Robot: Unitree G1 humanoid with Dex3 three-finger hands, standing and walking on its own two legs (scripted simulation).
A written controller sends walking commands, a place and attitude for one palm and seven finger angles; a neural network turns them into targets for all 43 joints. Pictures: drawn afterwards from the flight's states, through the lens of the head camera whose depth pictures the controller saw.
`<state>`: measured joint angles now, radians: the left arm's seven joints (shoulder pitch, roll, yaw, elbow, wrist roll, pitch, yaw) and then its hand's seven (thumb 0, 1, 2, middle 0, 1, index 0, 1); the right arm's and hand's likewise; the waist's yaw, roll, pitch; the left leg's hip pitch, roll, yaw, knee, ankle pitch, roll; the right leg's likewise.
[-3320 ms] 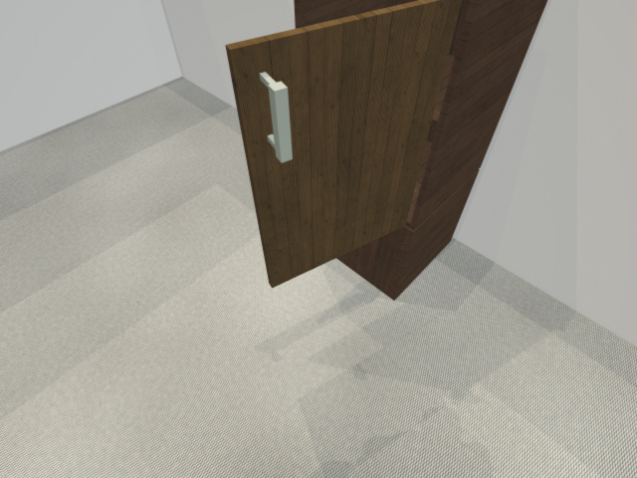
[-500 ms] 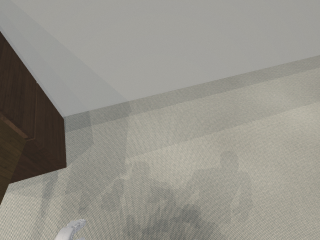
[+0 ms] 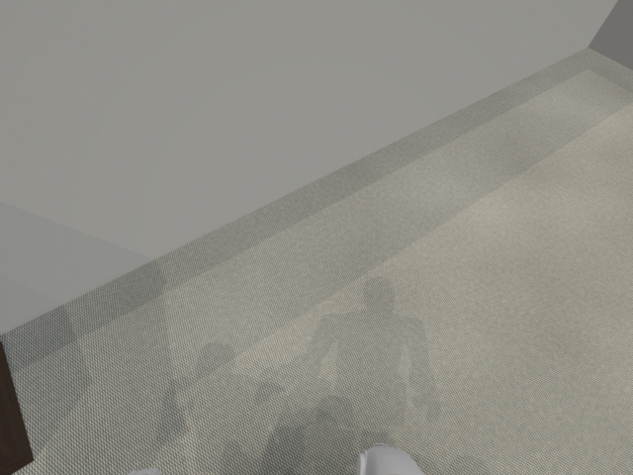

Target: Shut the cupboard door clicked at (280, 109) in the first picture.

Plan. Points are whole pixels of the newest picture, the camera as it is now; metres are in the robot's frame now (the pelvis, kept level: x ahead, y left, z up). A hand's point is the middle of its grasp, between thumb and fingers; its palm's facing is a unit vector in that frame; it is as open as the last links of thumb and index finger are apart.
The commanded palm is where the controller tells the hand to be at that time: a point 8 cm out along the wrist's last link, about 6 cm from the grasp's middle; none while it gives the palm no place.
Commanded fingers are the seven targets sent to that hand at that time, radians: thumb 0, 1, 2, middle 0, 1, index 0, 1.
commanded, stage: walk to a spot facing it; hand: left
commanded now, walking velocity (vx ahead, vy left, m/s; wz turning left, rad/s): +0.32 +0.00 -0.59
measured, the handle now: out of the picture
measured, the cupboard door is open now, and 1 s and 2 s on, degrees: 74 74 74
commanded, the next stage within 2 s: turn to face it in 0.38 s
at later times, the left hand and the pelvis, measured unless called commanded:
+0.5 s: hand (258, 330) +0.35 +0.12 -0.18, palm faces -0.24 -0.96 -0.17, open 7.2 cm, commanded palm none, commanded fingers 0.00 0.90 0.90 -0.20 -0.30 -0.20 -0.30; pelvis +0.24 -0.05 -0.01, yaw -15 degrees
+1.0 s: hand (280, 264) +0.49 +0.10 -0.18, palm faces -0.01 -0.98 -0.21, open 7.3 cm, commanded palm none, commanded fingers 0.00 0.90 0.90 -0.20 -0.30 -0.20 -0.30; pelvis +0.40 -0.09 -0.01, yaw +0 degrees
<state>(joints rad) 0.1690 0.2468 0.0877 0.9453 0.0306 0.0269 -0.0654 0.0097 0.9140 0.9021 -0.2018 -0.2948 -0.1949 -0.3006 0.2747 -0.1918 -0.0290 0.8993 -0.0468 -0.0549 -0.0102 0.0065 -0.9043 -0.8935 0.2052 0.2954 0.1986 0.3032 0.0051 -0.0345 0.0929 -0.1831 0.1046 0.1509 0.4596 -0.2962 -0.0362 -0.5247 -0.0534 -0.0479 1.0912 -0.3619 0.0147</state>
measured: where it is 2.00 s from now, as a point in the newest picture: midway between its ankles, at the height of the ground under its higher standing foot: (367, 351)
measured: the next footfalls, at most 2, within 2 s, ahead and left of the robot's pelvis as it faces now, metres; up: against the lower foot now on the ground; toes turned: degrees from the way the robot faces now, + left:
right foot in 0.18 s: +0.19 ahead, -0.16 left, +0.00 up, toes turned -13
left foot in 0.52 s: +0.40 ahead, +0.05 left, +0.00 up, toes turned -9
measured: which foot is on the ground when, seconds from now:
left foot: down 0.00-0.16, up 0.18-0.50, down 0.52-0.78, up 0.80-1.00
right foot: up 0.00-0.16, down 0.18-0.52, up 0.54-0.76, down 0.78-1.00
